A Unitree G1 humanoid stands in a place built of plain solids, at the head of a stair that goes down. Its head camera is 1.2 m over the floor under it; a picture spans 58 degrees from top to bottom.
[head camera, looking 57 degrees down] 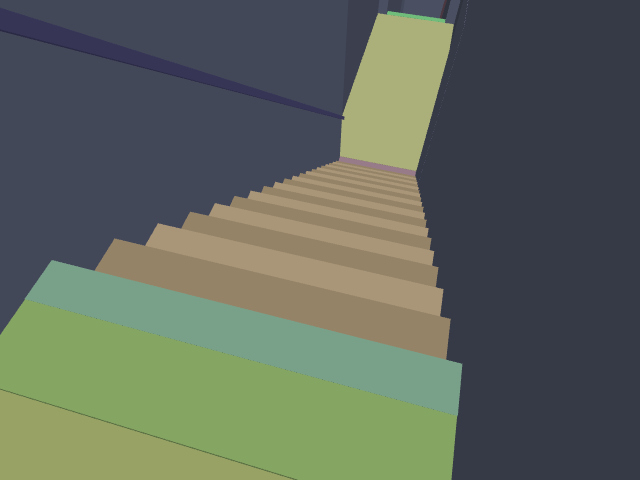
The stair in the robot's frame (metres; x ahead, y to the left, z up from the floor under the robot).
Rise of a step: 0.21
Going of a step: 0.23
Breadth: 1.30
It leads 15 degrees to the right of straight ahead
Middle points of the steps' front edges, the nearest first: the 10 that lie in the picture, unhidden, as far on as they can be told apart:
0.54 0.23 0.00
0.76 0.17 -0.21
0.98 0.11 -0.42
1.20 0.05 -0.63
1.42 0.00 -0.84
1.64 -0.06 -1.05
1.86 -0.12 -1.26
2.08 -0.18 -1.47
2.31 -0.24 -1.68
2.53 -0.30 -1.89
